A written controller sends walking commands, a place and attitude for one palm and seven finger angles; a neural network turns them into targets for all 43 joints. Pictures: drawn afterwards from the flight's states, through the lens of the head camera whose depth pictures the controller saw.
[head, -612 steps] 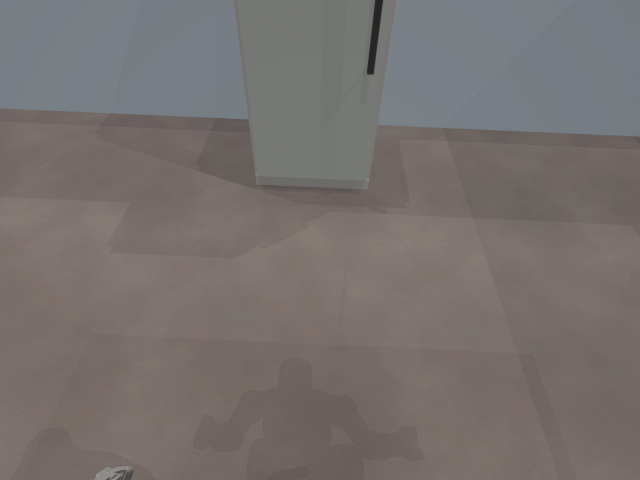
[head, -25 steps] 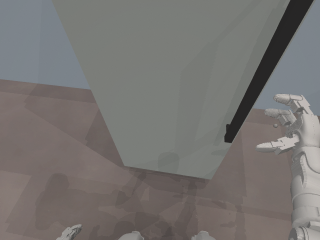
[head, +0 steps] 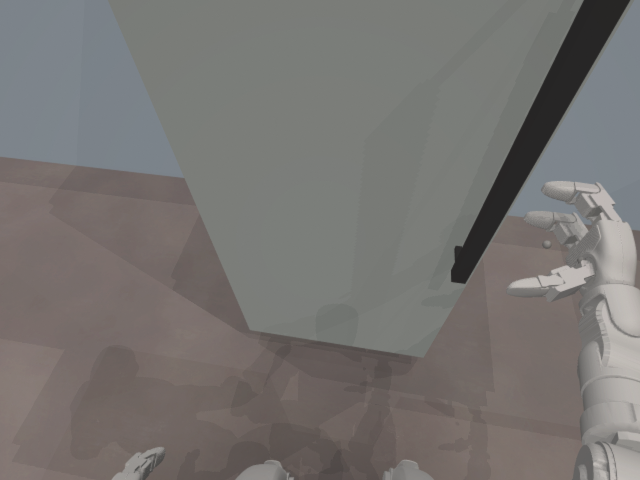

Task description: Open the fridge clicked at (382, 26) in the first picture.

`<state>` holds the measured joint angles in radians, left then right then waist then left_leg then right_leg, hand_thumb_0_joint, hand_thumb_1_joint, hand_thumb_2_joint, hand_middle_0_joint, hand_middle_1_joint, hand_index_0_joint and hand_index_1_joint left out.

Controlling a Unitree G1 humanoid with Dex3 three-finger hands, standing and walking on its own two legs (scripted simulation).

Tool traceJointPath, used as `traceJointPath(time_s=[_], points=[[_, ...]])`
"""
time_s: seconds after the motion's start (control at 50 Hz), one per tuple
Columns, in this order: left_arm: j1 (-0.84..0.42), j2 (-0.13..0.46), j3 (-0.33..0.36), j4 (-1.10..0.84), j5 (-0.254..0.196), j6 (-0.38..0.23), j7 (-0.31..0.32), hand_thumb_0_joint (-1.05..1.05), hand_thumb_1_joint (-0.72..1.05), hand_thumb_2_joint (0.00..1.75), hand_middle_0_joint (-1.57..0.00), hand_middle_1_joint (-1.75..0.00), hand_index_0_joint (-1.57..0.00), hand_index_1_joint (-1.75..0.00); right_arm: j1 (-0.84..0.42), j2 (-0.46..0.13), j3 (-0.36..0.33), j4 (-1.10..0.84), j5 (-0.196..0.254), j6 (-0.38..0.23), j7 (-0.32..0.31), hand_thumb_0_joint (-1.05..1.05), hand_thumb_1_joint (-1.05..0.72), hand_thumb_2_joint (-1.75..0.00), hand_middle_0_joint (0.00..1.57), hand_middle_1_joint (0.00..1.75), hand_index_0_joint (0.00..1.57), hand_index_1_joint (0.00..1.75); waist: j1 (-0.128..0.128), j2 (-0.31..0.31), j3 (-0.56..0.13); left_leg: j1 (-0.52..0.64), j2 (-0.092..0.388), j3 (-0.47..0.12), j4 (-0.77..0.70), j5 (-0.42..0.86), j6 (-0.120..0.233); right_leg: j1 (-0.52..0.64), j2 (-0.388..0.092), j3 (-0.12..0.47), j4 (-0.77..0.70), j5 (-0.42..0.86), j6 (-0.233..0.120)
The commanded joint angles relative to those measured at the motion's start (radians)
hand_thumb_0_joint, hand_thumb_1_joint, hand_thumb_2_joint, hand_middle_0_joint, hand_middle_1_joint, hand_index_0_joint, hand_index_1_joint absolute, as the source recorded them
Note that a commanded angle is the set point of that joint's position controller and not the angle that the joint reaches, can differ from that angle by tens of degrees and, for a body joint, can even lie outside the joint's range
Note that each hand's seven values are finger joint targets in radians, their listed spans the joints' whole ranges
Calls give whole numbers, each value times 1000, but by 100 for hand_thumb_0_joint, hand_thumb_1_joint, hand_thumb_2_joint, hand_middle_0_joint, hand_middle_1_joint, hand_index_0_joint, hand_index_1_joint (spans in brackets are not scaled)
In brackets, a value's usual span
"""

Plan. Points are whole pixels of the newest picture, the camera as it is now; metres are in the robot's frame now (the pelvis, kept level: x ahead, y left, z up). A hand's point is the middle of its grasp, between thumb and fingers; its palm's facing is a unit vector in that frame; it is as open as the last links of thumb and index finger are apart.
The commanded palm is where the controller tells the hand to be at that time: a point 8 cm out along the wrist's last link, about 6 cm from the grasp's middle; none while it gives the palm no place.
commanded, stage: feel for the door with the fingertips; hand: right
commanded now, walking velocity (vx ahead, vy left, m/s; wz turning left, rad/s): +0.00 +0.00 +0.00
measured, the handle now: (512, 157) +0.48 -0.17 +0.15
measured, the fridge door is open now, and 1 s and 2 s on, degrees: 0 0 0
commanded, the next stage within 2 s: slide the fingers in behind the handle in 0.74 s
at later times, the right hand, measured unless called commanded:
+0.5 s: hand (513, 236) +0.42 -0.19 +0.07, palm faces +0.05 +1.00 +0.00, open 14.0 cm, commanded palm +0.39 -0.25 +0.08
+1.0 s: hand (523, 228) +0.43 -0.20 +0.07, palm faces +0.05 +1.00 +0.00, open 13.6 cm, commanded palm +0.41 -0.25 +0.08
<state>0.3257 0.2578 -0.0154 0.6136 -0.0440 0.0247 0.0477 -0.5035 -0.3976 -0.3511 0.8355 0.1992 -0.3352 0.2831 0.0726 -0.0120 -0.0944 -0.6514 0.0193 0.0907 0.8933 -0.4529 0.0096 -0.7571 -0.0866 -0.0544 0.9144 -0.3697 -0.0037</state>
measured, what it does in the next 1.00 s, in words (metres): stands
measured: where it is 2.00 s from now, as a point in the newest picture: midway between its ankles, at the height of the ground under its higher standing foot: outside the picture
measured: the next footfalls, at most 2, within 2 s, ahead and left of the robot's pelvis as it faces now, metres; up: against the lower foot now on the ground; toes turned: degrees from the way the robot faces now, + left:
none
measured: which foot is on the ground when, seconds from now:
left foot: down 0.00-1.00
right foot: down 0.00-1.00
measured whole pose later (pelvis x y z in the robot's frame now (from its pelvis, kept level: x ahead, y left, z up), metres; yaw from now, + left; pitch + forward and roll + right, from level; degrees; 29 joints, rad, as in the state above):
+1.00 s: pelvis +0.00 +0.00 -0.01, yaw +0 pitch +14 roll +2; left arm 0.33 0.26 -0.01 0.64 -0.04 0.04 0.04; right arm -0.63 -0.38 -0.31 0.94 0.17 -0.36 0.23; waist 0.08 -0.01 -0.10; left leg -0.71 0.02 0.10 0.93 -0.47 0.01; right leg -0.82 -0.09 -0.04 0.96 -0.38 0.00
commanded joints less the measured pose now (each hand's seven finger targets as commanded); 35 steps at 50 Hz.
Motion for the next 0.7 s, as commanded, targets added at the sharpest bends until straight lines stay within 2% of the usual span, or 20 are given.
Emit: traceJointPath(time_s=[0.0,0.08,0.12,0.16,0.2,0.24,0.32,0.34,0.36,0.38,0.4,0.42,0.44,0.48,0.56,0.58,0.62,0.64,0.66,0.68], points=[[39,165,61,-98,0,-41,15,0,90,90,-20,-30,-20,-30,-402,-224,-24,-216,25,-75,12,0,50,-30,30,120,30,120,9,-55,-320,29,-51,-57,-133,264,8,287,61,67,-100,178,-27],[39,163,61,-95,1,-45,13,0,90,90,-20,-30,-20,-30,-386,-184,6,-204,29,-68,6,0,50,-30,30,120,30,120,10,-54,-323,23,-51,-56,-135,254,7,286,64,66,-98,167,-28],[43,165,64,-90,2,-44,13,0,90,90,-20,-30,-20,-30,-403,-201,-8,-205,26,-65,-4,0,50,-30,30,120,30,120,8,-31,-336,35,-49,-56,-129,271,6,279,63,67,-94,180,-29],[41,160,65,-96,3,-45,8,0,90,90,-20,-30,-20,-30,-387,-186,-3,-240,22,-70,-17,0,50,-30,30,120,30,120,-4,-80,-372,42,-49,-57,-122,295,9,313,66,65,-92,212,-26],[40,156,64,-101,5,-43,3,0,90,90,-20,-30,-20,-30,-367,-172,4,-248,18,-67,-36,0,50,-30,30,120,30,120,-5,-67,-361,43,-50,-52,-121,296,9,308,65,67,-94,216,-24],[44,160,63,-95,6,-40,3,0,90,90,-20,-30,-20,-30,-376,-188,-8,-220,10,-63,-54,0,50,-30,30,120,30,120,4,-13,-321,45,-52,-56,-124,282,6,261,65,65,-89,185,-29],[35,151,63,-100,8,-40,-2,0,90,90,-20,-30,-20,-30,-406,-157,18,-252,-2,-70,-77,0,50,-30,30,120,30,120,1,-65,-345,43,-48,-58,-121,286,7,287,67,62,-93,190,-24],[42,155,65,-102,9,-39,-3,0,90,90,-20,-30,-20,-30,-378,-174,-2,-255,-3,-74,-85,0,50,-30,30,120,30,120,-4,-36,-354,56,-53,-57,-117,301,9,288,65,64,-87,209,-26],[41,153,65,-106,10,-37,-5,0,90,90,-20,-30,-20,-30,-371,-169,-1,-268,-5,-77,-88,0,50,-30,30,120,30,120,-10,-52,-385,70,-49,-61,-110,327,8,296,66,61,-87,231,-24],[36,147,63,-107,8,-37,-8,0,90,90,-20,-30,-20,-30,-362,-138,25,-260,-5,-74,-91,0,50,-30,30,120,30,120,-4,-49,-355,60,-51,-58,-114,324,7,292,66,60,-88,223,-24],[37,149,63,-100,9,-37,-8,0,90,90,-20,-30,-20,-30,-398,-145,23,-262,-6,-75,-93,0,50,-30,30,120,30,120,4,-47,-351,57,-50,-58,-114,326,6,286,65,60,-86,221,-24],[42,154,66,-95,10,-33,-6,0,90,90,-20,-30,-20,-30,-374,-179,-12,-230,-7,-70,-96,0,50,-30,30,120,30,120,-2,-16,-343,64,-51,-61,-116,320,4,266,65,58,-84,208,-25],[46,158,62,-95,12,-30,-3,0,90,90,-20,-30,-20,-30,-378,-211,-32,-228,-9,-73,-98,0,50,-30,30,120,30,120,-3,-6,-343,86,-51,-67,-115,330,4,247,68,57,-82,211,-29],[38,151,60,-100,10,-27,-4,0,90,90,-20,-30,-20,-30,-385,-194,-19,-221,-12,-71,-90,0,50,-30,30,120,30,120,-4,-37,-339,86,-48,-69,-116,336,4,245,71,50,-86,207,-26],[42,150,60,-87,8,-29,1,0,90,90,-20,-30,-20,-30,-463,-166,18,-199,-8,-80,-68,0,50,-30,30,120,30,120,23,-40,-337,44,-50,-72,-122,315,1,259,67,53,-74,193,-29],[47,154,61,-81,9,-28,2,0,90,90,-20,-30,-20,-30,-461,-196,-10,-180,-4,-83,-67,0,50,-30,30,120,30,120,15,-33,-334,52,-50,-71,-119,312,3,249,66,58,-72,191,-28],[48,153,61,-80,8,-28,2,0,90,90,-20,-30,-20,-30,-484,-166,23,-171,-6,-83,-55,0,50,-30,30,120,30,120,23,-59,-345,26,-50,-66,-113,307,6,267,65,62,-70,199,-27],[57,153,60,-76,9,-29,2,0,90,90,-20,-30,-20,-30,-494,-152,32,-143,-2,-80,-52,0,50,-30,30,120,30,120,36,-28,-336,18,-54,-66,-115,305,4,260,67,63,-61,197,-32],[61,160,62,-67,8,-27,4,0,90,90,-20,-30,-20,-30,-515,-187,10,-131,-6,-82,-50,0,50,-30,30,120,30,120,31,-27,-347,13,-51,-66,-111,302,3,259,63,67,-62,198,-29],[62,159,63,-69,10,-27,3,0,90,90,-20,-30,-20,-30,-520,-181,15,-133,-6,-82,-49,0,50,-30,30,120,30,120,26,-39,-362,16,-51,-63,-105,302,4,266,64,69,-62,203,-28]])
